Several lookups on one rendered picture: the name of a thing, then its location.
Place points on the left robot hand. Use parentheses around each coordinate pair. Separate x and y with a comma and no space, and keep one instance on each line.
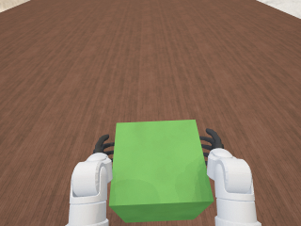
(99,147)

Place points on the robot left forearm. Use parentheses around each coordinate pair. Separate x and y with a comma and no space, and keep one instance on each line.
(88,193)

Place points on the robot right forearm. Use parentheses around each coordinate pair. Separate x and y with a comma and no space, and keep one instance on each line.
(233,187)

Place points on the right robot hand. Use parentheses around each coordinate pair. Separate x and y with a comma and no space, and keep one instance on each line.
(215,140)

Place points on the carton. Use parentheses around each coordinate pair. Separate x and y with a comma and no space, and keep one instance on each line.
(159,172)

